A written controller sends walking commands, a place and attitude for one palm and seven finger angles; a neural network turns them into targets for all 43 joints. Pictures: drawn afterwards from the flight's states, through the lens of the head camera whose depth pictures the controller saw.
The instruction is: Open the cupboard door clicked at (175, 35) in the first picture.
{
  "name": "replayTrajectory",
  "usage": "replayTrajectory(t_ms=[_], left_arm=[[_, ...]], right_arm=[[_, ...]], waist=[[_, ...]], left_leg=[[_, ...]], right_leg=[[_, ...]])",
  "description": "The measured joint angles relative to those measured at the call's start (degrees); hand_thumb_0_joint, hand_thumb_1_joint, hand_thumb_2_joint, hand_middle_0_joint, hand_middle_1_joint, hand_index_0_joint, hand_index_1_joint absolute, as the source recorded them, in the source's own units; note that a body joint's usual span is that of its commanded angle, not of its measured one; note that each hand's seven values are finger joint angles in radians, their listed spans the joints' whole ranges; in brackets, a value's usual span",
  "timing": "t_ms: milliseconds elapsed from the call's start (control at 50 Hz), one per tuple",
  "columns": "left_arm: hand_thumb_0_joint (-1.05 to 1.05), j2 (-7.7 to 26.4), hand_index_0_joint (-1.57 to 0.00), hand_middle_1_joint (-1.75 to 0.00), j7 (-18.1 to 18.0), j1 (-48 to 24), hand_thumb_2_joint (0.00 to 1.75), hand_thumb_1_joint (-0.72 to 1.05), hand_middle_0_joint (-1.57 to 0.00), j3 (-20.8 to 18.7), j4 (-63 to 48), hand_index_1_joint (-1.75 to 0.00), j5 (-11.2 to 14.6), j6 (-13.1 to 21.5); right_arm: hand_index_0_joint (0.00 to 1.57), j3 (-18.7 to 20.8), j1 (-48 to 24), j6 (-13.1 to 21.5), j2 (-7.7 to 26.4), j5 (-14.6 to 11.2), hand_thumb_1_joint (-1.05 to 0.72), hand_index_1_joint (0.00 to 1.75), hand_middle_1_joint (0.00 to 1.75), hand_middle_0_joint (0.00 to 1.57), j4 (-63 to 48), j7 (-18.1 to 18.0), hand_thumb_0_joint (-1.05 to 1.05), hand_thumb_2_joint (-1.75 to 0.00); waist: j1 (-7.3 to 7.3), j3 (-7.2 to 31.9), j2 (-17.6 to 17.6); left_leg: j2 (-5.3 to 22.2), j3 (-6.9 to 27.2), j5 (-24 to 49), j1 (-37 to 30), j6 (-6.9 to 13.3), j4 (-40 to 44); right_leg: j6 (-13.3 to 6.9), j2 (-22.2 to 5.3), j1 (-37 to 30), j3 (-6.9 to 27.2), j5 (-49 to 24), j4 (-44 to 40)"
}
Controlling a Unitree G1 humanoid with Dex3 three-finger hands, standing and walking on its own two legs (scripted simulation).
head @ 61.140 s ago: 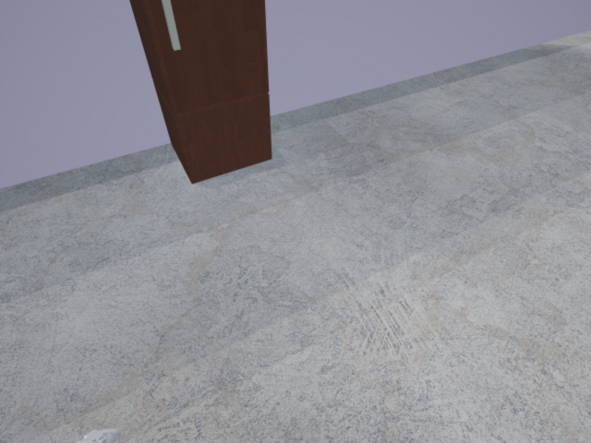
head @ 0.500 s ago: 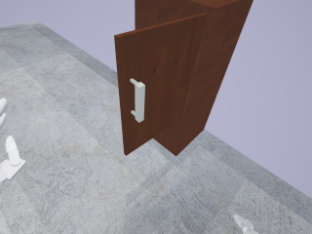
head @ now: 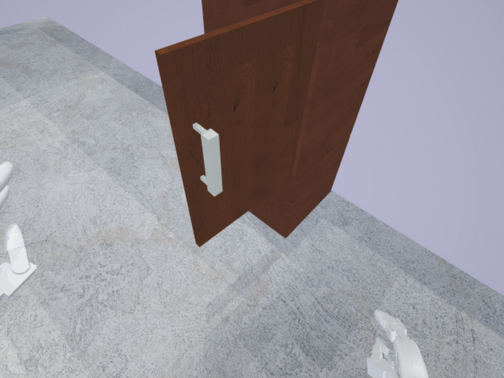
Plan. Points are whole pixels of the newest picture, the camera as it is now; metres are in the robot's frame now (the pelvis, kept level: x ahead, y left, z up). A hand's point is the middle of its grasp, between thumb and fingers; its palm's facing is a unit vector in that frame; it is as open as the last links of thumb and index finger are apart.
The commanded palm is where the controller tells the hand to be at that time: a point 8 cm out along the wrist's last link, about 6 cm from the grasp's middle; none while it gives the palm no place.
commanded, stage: stop stepping back and stand still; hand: left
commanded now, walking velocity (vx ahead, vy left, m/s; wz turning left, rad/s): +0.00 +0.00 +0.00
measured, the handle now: (206, 160) +0.53 +0.12 +0.01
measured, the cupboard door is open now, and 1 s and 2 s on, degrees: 85 85 85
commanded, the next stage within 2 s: let the arm hang, fingers relaxed in 0.08 s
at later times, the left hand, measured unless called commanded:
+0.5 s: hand out of the picture +0.01 +0.18 -0.17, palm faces -0.01 -0.98 -0.18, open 7.3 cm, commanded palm none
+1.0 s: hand out of the picture -0.01 +0.22 -0.16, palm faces +0.04 -0.96 -0.27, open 7.4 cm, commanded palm none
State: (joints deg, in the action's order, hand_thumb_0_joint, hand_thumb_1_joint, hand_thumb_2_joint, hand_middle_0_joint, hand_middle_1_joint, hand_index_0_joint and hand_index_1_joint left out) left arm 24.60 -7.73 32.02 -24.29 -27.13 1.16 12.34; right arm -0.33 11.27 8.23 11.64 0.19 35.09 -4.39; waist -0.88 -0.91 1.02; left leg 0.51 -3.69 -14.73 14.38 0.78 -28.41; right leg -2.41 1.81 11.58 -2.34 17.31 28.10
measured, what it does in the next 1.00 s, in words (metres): stands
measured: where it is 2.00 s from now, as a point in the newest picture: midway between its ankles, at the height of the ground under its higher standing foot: outside the picture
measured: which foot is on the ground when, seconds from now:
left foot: down 0.00-1.00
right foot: down 0.00-1.00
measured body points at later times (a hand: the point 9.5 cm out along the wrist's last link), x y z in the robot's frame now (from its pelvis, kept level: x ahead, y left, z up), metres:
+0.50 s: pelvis -0.02 +0.00 +0.00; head +0.00 +0.01 +0.45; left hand +0.01 +0.23 -0.16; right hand +0.05 -0.26 -0.14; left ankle +0.00 +0.11 -0.74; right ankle -0.03 -0.09 -0.74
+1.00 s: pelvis -0.03 +0.01 +0.01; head -0.02 +0.00 +0.46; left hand -0.02 +0.27 -0.14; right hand +0.00 -0.22 -0.16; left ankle +0.00 +0.11 -0.74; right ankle -0.03 -0.09 -0.74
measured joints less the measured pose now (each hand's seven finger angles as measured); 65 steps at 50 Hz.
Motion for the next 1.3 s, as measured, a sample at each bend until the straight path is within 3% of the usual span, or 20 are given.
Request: replayTrajectory(t_ms=[180, 200, 260, 340, 460, 500, 640, 900, 1300], left_arm=[[0.01, -1.35, -0.22, -0.3, 0.09, 0.56, 0.9, 0.88, -0.21, 1.35, 1.43, -0.3, 0.49, -0.82], [0.01, -1.12, -0.21, -0.3, 0.85, -1.11, 0.9, 0.89, -0.21, 2.75, 4.49, -0.3, -0.44, -0.19], [0.0, -1.85, -0.21, -0.3, 4.96, -10.52, 0.9, 0.89, -0.2, 10.82, 23.81, -0.3, -2.4, -5.18], [0.0, -6.25, -0.2, -0.29, 7.45, -17.79, 0.9, 0.9, -0.2, 19.03, 52.11, -0.3, -3.45, -12.46], [0.01, -12.63, -0.2, -0.29, 8.37, -18.03, 0.9, 0.9, -0.2, 25.79, 77.19, -0.3, -2.74, -14.99], [0.01, -13.8, -0.21, -0.3, 7.52, -17.4, 0.9, 0.93, -0.2, 25.6, 82.01, -0.3, -2.48, -14.72], [0.01, -12.86, -0.21, -0.3, 7.53, -14.91, 0.9, 0.94, -0.21, 24.72, 91.58, -0.3, -1.81, -13.22], [0.01, -11.77, -0.2, -0.29, 6.8, -17.05, 0.9, 0.91, -0.2, 23.95, 93.81, -0.3, -1.84, -12.41], [0.0, -11.69, -0.2, -0.29, 7.08, -23.22, 0.9, 0.9, -0.2, 23.93, 91.46, -0.3, -2.04, -11.07]], right_arm=[[0.21, -0.11, -0.6, -1.64, 0.11, -0.05, -0.9, 0.3, 0.3, 0.2, -0.54, -0.09, 0.01, -0.9], [0.21, 0.28, -0.56, -0.62, 0.77, -0.04, -0.9, 0.3, 0.3, 0.2, 0.69, 0.9, 0.01, -0.9], [0.21, 0.98, -2.07, -2.48, 4.37, 0.43, -0.9, 0.3, 0.3, 0.2, 6.18, 3.7, 0.01, -0.9], [0.21, 0.68, -3.7, -6.46, 5.84, 1.26, -0.9, 0.3, 0.3, 0.2, 12.2, 4.66, 0.01, -0.9], [0.21, -0.06, -1.62, -8.89, 4.08, 1.68, -0.9, 0.3, 0.3, 0.2, 18.93, 4.66, 0.01, -0.9], [0.21, -0.27, -0.37, -9.25, 3.32, 1.56, -0.9, 0.3, 0.3, 0.2, 21.59, 4.36, 0.01, -0.9], [0.2, -0.15, 3.27, -9.88, 1.14, 1.18, -0.9, 0.3, 0.3, 0.2, 28.8, 3.46, 0.01, -0.9], [0.21, 0.31, 2.42, -9.2, -0.97, 1.18, -0.9, 0.3, 0.3, 0.2, 30.24, 3.36, 0.01, -0.9], [0.21, 0.85, -1.82, -8.08, 2.46, 1.28, -0.9, 0.3, 0.3, 0.2, 30.11, 3.6, 0.0, -0.9]], waist=[[0.55, 0.84, -1.36], [0.7, 1.32, -1.88], [1.69, 2.95, -4.2], [1.01, 2.65, -5.04], [-0.36, -1.45, -1.06], [0.01, -2.57, -0.05], [1.42, -4.18, -0.04], [1.05, -2.52, -2.88], [0.39, -1.49, -2.3]], left_leg=[[0.59, 0.22, 0.61, 0.26, -0.09, 0.75], [0.44, 0.68, 0.67, 1.27, 0.04, 0.07], [-0.83, 1.59, 0.06, 4.49, 0.76, -2.91], [-1.51, 1.8, -0.18, 4.98, 0.97, -4.29], [-1.3, 1.77, 1.51, 1.43, 0.61, -1.04], [-0.98, 2.0, 2.48, 0.54, 0.47, 0.6], [-0.59, 2.75, 4.62, -1.06, 0.3, 4.02], [-1.34, 1.92, 5.48, -2.4, 0.94, 5.83], [-1.47, 1.33, 5.82, -5.16, 0.75, 8.65]], right_leg=[[-0.13, 0.67, -0.56, -0.15, -1.61, -2.56], [0.03, 0.5, 0.23, -0.61, -1.6, -1.92], [0.33, -0.85, 3.62, -1.69, 0.32, 2.5], [0.17, -1.61, 4.41, -1.96, 1.37, 4.92], [0.13, -1.28, 1.08, -1.87, -0.29, 1.93], [0.01, -0.85, -0.13, -2.06, -1.58, -0.39], [-0.18, -0.19, -2.84, -2.72, -4.65, -5.9], [0.43, -0.98, -3.23, -1.93, -4.91, -6.06], [0.48, -1.03, -5.35, -1.24, -4.96, -7.94]])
